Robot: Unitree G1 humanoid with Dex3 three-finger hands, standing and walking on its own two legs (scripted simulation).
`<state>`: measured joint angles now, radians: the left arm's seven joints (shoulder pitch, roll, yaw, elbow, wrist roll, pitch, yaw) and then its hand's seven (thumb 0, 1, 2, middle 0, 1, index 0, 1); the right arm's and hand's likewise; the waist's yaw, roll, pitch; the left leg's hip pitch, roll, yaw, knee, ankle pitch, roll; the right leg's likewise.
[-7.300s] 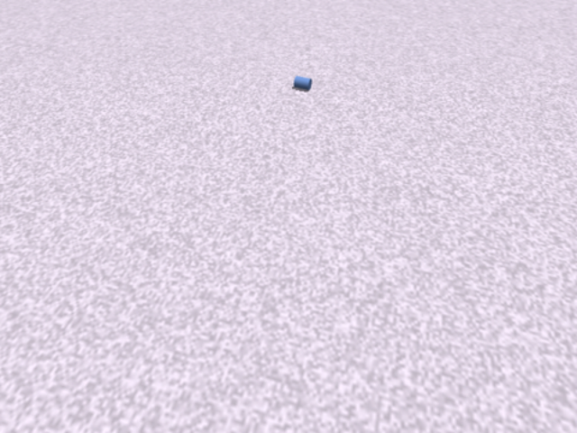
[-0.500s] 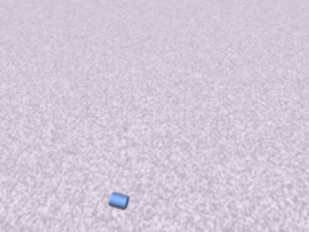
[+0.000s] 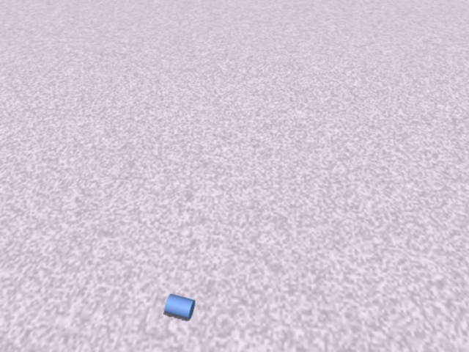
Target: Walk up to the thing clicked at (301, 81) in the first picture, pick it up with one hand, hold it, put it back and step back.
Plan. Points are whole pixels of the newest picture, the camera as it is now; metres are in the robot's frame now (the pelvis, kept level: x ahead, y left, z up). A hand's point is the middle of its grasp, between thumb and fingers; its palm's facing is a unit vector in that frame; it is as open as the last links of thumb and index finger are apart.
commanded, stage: stand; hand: left
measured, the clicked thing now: (180, 306) +0.41 +0.24 -0.75
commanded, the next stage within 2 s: none
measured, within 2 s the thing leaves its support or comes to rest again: neither
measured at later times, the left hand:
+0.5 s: hand out of the picture +0.08 +0.25 -0.15, palm faces -0.02 -0.94 -0.34, open 7.4 cm
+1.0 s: hand out of the picture +0.06 +0.25 -0.16, palm faces -0.03 -0.94 -0.34, open 7.4 cm
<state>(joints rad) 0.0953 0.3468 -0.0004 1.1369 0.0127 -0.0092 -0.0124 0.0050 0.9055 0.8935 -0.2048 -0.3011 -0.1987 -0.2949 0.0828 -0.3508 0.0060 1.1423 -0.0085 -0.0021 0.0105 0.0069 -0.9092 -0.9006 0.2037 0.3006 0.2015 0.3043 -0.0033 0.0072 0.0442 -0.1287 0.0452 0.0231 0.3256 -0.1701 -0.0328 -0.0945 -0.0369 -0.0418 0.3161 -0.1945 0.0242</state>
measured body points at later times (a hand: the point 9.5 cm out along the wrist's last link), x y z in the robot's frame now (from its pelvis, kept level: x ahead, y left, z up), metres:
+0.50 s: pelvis +0.00 +0.00 +0.00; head +0.01 +0.00 +0.45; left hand +0.09 +0.30 -0.13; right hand +0.09 -0.30 -0.13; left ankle +0.00 +0.14 -0.75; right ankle -0.01 -0.13 -0.75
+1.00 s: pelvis +0.00 +0.00 +0.00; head +0.00 +0.00 +0.45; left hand +0.06 +0.30 -0.13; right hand +0.07 -0.30 -0.13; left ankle +0.00 +0.14 -0.75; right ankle -0.01 -0.13 -0.75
